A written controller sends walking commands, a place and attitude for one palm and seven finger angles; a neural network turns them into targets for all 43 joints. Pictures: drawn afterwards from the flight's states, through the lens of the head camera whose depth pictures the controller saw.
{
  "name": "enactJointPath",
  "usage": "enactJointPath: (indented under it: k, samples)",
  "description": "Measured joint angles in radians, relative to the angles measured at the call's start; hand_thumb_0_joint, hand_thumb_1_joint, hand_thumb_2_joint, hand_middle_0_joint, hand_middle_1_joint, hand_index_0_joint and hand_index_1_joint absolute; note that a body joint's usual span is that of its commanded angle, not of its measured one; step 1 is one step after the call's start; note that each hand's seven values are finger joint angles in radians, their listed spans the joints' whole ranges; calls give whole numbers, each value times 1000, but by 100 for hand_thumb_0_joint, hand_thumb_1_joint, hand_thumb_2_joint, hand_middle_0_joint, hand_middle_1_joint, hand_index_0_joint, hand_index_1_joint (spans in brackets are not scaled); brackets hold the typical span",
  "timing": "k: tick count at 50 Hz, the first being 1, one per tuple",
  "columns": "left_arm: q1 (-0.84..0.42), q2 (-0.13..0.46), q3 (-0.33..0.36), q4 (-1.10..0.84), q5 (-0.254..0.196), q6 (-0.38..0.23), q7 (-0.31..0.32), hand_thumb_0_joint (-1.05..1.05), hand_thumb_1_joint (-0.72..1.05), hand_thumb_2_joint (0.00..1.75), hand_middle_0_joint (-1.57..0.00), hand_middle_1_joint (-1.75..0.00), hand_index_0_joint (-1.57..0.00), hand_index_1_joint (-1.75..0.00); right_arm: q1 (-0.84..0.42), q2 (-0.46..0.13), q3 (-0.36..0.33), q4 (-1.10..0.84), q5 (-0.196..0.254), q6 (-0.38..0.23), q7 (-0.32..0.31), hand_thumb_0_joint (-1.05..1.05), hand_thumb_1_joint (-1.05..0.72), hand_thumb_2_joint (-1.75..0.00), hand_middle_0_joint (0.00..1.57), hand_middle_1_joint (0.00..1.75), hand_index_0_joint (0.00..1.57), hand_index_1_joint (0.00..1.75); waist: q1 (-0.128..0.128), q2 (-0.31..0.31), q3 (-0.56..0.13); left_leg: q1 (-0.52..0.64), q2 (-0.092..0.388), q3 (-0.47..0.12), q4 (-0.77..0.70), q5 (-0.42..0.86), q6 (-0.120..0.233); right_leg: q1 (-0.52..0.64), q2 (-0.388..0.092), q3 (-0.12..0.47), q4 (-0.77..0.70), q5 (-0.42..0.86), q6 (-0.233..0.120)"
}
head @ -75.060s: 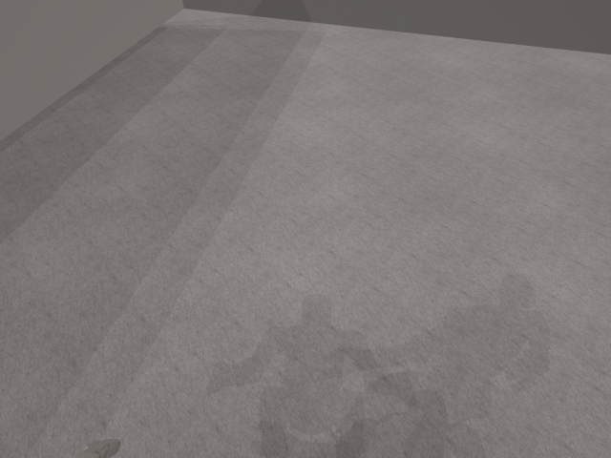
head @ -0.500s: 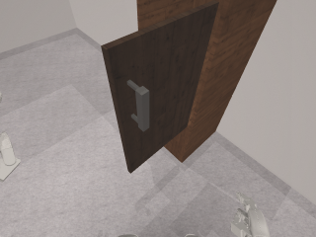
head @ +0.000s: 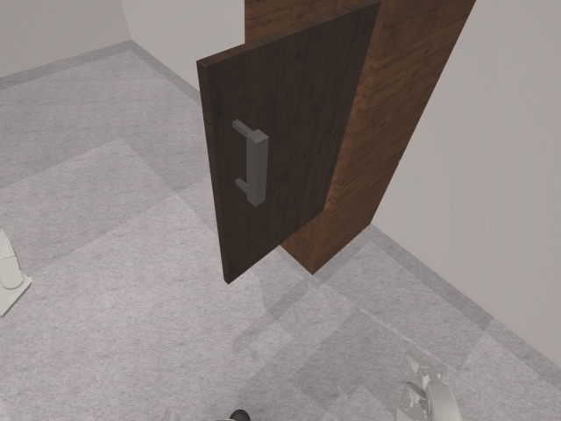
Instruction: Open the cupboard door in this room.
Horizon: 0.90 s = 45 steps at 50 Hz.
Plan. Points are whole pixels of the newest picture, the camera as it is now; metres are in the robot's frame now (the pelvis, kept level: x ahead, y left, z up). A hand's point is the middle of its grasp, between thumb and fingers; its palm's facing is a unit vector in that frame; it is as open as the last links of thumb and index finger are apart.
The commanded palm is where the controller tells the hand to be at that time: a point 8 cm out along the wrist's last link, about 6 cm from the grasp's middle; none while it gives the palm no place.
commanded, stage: step back with the hand held close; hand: left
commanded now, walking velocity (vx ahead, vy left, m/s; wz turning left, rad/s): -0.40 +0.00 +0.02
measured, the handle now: (248, 164) +0.48 +0.10 +0.08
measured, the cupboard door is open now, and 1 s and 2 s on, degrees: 90 90 90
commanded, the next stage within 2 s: stop stepping back and stand still in 0.06 s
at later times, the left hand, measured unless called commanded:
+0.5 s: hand out of the picture +0.10 +0.23 +0.16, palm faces +0.33 -0.78 -0.53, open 7.4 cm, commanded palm +0.04 +0.28 +0.17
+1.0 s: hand out of the picture +0.07 +0.26 +0.15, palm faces +0.41 -0.78 -0.47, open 7.4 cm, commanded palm none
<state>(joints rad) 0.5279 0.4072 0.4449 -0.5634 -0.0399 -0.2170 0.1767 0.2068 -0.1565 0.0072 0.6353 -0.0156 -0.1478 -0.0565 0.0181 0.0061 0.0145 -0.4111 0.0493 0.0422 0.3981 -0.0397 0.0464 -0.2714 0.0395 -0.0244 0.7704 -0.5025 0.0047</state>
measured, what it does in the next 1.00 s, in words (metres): walks backwards: right foot, then left foot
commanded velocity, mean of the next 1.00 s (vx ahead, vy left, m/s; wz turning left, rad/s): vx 0.06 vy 0.01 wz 0.01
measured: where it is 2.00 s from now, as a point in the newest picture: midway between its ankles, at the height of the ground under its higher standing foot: outside the picture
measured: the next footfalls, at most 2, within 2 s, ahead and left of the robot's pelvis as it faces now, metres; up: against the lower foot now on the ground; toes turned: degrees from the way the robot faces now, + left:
right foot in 0.08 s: -0.07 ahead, -0.10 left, +0.00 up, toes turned -4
left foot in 0.24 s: +0.05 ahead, +0.07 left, +0.00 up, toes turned -1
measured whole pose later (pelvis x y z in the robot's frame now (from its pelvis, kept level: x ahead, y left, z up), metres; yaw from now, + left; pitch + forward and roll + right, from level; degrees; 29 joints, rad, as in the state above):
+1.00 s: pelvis -0.13 +0.00 -0.01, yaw +0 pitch +0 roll -1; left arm 0.51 0.40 0.39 -0.41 -0.02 -0.22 0.13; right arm 0.23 -0.18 0.03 0.66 -0.01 -0.15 -0.05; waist -0.01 0.02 -0.02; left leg -0.30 0.05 0.04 0.58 -0.26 0.00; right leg -0.27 0.01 -0.08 0.53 -0.26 -0.03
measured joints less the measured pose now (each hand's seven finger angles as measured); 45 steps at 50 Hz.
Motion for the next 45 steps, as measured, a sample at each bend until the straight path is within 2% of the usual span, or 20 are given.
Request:
enactJointPath:
  k: [2, 4, 5, 6, 8, 10, 12, 14, 16, 19, 22, 23, 24, 27, 29, 31, 34, 36, 41, 45]
  samples:
    - [-10, 5, -16, 5, -10, 11, -10, 2, 89, 90, -21, -30, -21, -30, -17, 2, 9, -9, -1, 2, 5, 2, -90, -90, 20, 30, 21, 30, 0, -1, -9, -10, 3, 7, -46, 43, -8, 81, -8, -13, -172, 57, -14]
    - [0, 39, -3, -6, -22, 11, -21, 2, 89, 90, -21, -30, -21, -30, -44, 7, 19, -32, 0, 15, 9, 1, -90, -90, 20, 30, 21, 30, 5, -39, -13, -47, -10, 39, -39, 60, -20, 142, -40, -2, -342, 173, -38]
    - [0, 47, 0, -7, -25, 1, -28, 2, 89, 90, -21, -30, -21, -30, -66, 3, 22, -35, 1, 21, 8, 1, -90, -90, 21, 30, 21, 30, 11, -42, -5, -79, -6, 48, 5, 35, -31, 141, -45, 8, -366, 157, -15]
    - [-3, 42, -10, -1, -23, -8, -37, 2, 89, 90, -21, -30, -21, -30, -85, -8, 21, -28, 0, 28, 5, 1, -90, -90, 21, 30, 21, 30, 13, -23, 7, -101, 4, 32, 70, -46, -44, 131, -30, 11, -354, 149, -3]
    - [1, 47, -30, 1, -18, -10, -51, 2, 89, 90, -21, -30, -21, -30, -93, -18, 16, -15, 12, 42, -5, 1, -90, -90, 21, 30, 21, 30, 11, -20, 12, -125, -17, -2, 225, -205, -59, 119, -26, 22, -331, 150, 5]
    - [19, 59, -30, -7, -7, -2, -60, 2, 89, 90, -21, -30, -22, -30, -79, -21, 18, -17, 22, 60, -17, 1, -90, -90, 21, 30, 21, 30, 2, -46, 4, -101, -44, 6, 287, -255, -63, 112, -39, 31, -318, 153, 6]
    - [45, 60, -24, -15, -5, 9, -59, 2, 89, 90, -21, -30, -22, -30, -59, -36, 21, -36, 25, 70, -29, 1, -90, -90, 20, 30, 21, 30, -18, -48, -7, -26, -50, 19, 204, -127, -58, 102, -39, 23, -292, 150, 10]
    - [50, 70, -17, -14, -12, 24, -55, 1, 89, 90, -21, -30, -22, -30, -49, -43, 9, -45, 30, 64, -37, 2, -90, -90, 20, 30, 21, 30, -35, -59, -4, 19, -64, 20, 127, -134, 0, 76, -48, 11, -234, 130, 15]
    - [44, 79, -9, 0, -14, 32, -49, 2, 89, 90, -21, -30, -22, -30, -45, -40, 0, -47, 24, 47, -35, 2, -90, -90, 20, 30, 21, 30, -39, -83, 13, 33, -81, 28, 96, -117, 18, 43, -52, 25, -166, 73, 9]
    - [62, 80, -2, -4, -14, 42, -41, 2, 89, 90, -21, -30, -22, -30, -22, -43, -2, -58, 14, 16, -23, 2, -90, -90, 20, 30, 20, 30, -51, -73, 27, 57, -80, 14, 34, -56, 14, 15, -27, 9, -117, 28, 0]
    - [109, 82, 8, -20, -15, 39, -32, 2, 89, 90, -21, -30, -22, -30, 12, -45, 4, -72, 13, 14, -17, 1, -90, -90, 20, 30, 20, 30, -54, -59, 14, 61, -82, 5, 2, -27, 2, 49, -23, -35, -231, 58, -17]
    - [114, 77, 7, -15, -11, 36, -33, 2, 89, 90, -21, -30, -22, -30, 18, -49, 2, -72, 11, 21, -17, 1, -90, -90, 20, 30, 20, 30, -56, -45, 13, 46, -80, -4, 26, -55, -7, 55, -20, -47, -261, 116, -29]
    - [116, 71, 2, -8, -9, 34, -34, 2, 89, 90, -21, -30, -22, -30, 23, -53, 0, -66, 11, 32, -16, 1, -90, -90, 20, 30, 20, 30, -56, -32, 11, 22, -78, -15, 79, -124, -24, 56, -18, -58, -275, 170, -41]
    - [107, 43, -8, 24, -6, 23, -36, 2, 89, 90, -21, -30, -22, -30, 37, -56, -5, -12, 11, 55, -18, 1, -90, -90, 20, 30, 21, 30, -19, -31, -19, -54, -76, -31, 370, -236, -55, 39, -24, -46, -286, 258, -57]
    - [69, 13, -22, 70, 1, 22, -33, 2, 89, 90, -21, -30, -22, -30, 57, -57, -6, 21, 11, 59, -24, 1, -90, -90, 20, 30, 21, 30, -8, -34, -44, -39, -55, -21, 417, -261, -54, 38, -32, -46, -295, 258, -49]
    - [26, -18, -39, 115, 12, 24, -26, 1, 89, 90, -21, -30, -22, -30, 77, -61, -4, 41, 10, 53, -34, 2, -90, -90, 20, 30, 21, 30, -7, -35, -63, 24, -32, -9, 341, -284, -41, 33, -43, -54, -292, 255, -42]
    - [-14, -55, -63, 139, 20, 35, -15, 2, 89, 90, -21, -30, -22, -30, 96, -78, -7, 43, 7, 33, -45, 2, -90, -90, 20, 30, 21, 30, -21, -12, -72, 142, -2, -13, 146, -270, -27, 14, -48, -81, -252, 236, -30]
    - [-26, -57, -65, 137, 20, 37, -14, 2, 89, 90, -21, -30, -21, -30, 80, -71, -8, 47, 8, 30, -47, 2, -90, -90, 20, 30, 21, 30, -22, -27, -47, 154, -17, -3, 137, -222, -45, 12, -69, -74, -224, 227, -18]
    - [2, -5, -28, 101, 26, 24, -17, 2, 89, 90, -21, -30, -21, -30, 62, -27, 11, 12, 7, 5, -35, 2, -90, -90, 20, 30, 20, 30, -33, -52, -24, 168, -36, 20, 125, -217, -43, 7, -72, -38, -190, 196, -6]
    - [-6, 14, -17, 101, 20, 6, -22, 2, 89, 90, -21, -30, -21, -30, 46, -5, 31, 3, 8, -1, -18, 2, -90, -90, 20, 30, 21, 30, -32, -29, -13, 164, -22, 9, 128, -212, -50, 25, -50, -42, -229, 238, -27]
